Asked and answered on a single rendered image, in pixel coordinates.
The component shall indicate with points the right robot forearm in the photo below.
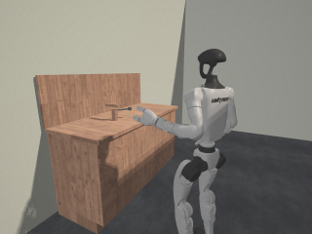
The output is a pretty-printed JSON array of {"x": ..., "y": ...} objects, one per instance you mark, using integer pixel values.
[{"x": 226, "y": 131}]

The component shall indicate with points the robot right thigh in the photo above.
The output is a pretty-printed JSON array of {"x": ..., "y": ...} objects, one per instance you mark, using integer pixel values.
[{"x": 206, "y": 178}]

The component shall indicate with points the robot left upper arm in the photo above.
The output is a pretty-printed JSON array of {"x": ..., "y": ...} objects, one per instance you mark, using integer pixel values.
[{"x": 193, "y": 100}]

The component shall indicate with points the robot left hand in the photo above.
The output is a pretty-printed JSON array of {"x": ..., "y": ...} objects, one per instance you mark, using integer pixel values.
[{"x": 147, "y": 118}]

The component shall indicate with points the counter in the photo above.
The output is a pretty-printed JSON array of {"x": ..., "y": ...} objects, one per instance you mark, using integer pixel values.
[{"x": 101, "y": 157}]

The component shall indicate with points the robot right upper arm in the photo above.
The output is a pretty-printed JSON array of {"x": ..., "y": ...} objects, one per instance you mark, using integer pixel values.
[{"x": 231, "y": 120}]

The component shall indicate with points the tap lever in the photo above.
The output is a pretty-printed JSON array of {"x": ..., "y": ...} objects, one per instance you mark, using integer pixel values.
[{"x": 129, "y": 108}]

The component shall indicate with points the humanoid robot head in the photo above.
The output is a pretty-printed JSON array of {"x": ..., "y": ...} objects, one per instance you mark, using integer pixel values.
[{"x": 211, "y": 57}]

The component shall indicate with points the left robot forearm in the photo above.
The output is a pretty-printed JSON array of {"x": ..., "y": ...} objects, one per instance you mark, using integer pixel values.
[{"x": 179, "y": 130}]

